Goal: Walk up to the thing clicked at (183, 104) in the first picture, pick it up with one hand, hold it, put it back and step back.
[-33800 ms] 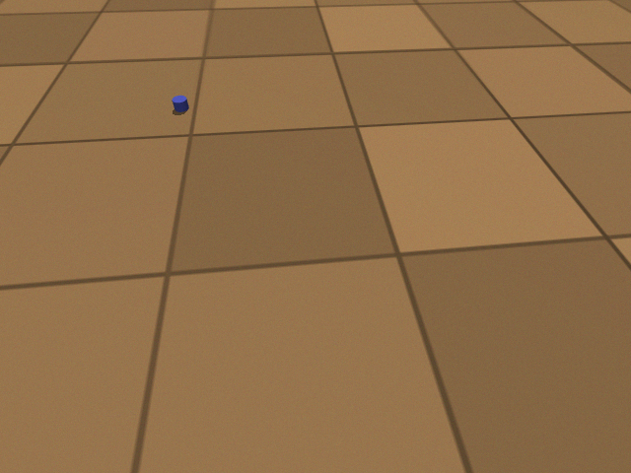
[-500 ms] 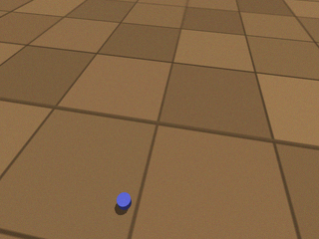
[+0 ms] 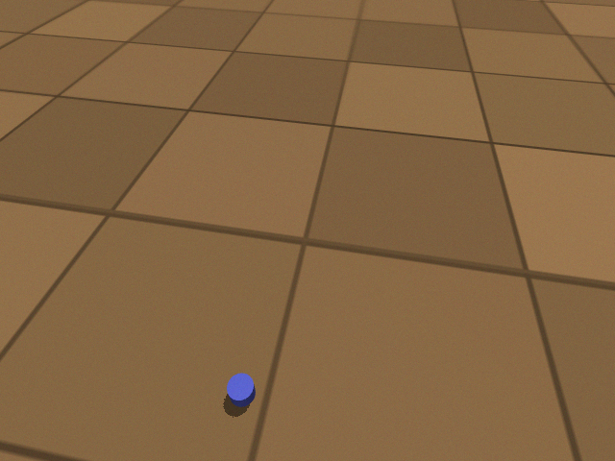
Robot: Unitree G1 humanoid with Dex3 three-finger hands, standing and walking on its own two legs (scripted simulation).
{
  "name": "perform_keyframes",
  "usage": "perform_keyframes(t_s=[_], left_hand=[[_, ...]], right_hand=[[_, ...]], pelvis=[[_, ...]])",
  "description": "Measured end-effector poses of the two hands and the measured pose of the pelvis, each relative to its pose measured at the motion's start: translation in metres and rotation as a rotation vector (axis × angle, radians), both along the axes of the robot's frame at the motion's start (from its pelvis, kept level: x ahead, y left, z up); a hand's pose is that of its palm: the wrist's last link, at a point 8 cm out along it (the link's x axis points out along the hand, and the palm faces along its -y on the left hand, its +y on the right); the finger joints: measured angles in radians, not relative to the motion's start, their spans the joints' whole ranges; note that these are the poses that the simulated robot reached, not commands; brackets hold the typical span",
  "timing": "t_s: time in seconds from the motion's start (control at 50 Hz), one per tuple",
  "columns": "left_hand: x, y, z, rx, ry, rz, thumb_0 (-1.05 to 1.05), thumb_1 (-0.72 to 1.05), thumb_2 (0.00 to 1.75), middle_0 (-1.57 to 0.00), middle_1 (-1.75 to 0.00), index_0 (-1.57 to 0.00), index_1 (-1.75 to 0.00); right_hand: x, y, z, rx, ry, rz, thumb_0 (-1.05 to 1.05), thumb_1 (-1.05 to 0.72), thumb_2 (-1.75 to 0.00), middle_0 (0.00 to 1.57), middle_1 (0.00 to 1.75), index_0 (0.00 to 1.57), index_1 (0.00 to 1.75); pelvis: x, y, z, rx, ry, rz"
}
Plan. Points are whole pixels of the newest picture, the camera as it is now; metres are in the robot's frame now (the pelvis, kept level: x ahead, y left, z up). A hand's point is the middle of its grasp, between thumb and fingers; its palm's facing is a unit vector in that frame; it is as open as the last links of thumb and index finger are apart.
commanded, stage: stand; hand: left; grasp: from above
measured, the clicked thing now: (241, 389) +0.46 +0.20 -0.75
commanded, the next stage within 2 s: step back in 1.48 s
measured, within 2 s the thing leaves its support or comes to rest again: neither
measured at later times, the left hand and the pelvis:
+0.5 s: hand out of the picture +0.09 +0.23 -0.16, palm faces +0.01 -0.94 -0.33, open 7.4 cm; pelvis +0.02 -0.01 +0.00, yaw +0 degrees
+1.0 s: hand out of the picture +0.10 +0.24 -0.15, palm faces +0.01 -0.94 -0.34, open 7.4 cm; pelvis +0.03 -0.01 +0.00, yaw +0 degrees
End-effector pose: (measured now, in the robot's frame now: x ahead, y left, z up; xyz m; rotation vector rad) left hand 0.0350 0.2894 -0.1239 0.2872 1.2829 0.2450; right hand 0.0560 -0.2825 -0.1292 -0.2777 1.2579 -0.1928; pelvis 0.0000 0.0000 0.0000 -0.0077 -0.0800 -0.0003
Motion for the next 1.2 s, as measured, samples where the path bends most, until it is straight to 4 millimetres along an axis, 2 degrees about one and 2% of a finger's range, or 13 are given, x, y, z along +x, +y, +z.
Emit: perform_keyframes(t_s=[0.24, 0.64, 0.98, 1.2], left_hand=[[0.011, -0.008, -0.001, -0.01, 0.014, -0.003, 0.0, 0.9, 0.9, -0.21, -0.3, -0.2, -0.3], [0.055, -0.009, 0.006, -0.009, -0.042, -0.023, 0.0, 0.9, 0.9, -0.21, -0.3, -0.2, -0.3], [0.063, -0.009, 0.006, -0.009, -0.044, -0.031, 0.0, 0.9, 0.9, -0.21, -0.3, -0.2, -0.3], [0.062, -0.008, 0.007, -0.007, -0.052, -0.038, 0.0, 0.9, 0.9, -0.21, -0.3, -0.2, -0.3]], right_hand=[[0.003, -0.008, 0.0, -0.004, 0.029, 0.003, 0.0, -0.91, -0.9, 0.2, 0.3, 0.2, 0.3], [0.036, -0.011, 0.004, -0.01, -0.013, 0.019, 0.0, -0.91, -0.9, 0.2, 0.3, 0.2, 0.3], [0.044, -0.017, 0.007, -0.019, -0.013, 0.015, 0.0, -0.91, -0.9, 0.2, 0.3, 0.2, 0.3], [0.041, -0.017, 0.007, -0.014, -0.017, 0.014, 0.0, -0.91, -0.9, 0.2, 0.3, 0.2, 0.3]], pelvis=[[0.008, -0.006, 0.001, -0.001, 0.013, -0.001], [0.024, -0.008, 0.003, 0.003, 0.026, -0.005], [0.03, -0.009, 0.003, 0.003, 0.031, -0.007], [0.028, -0.01, 0.004, 0.004, 0.029, -0.007]])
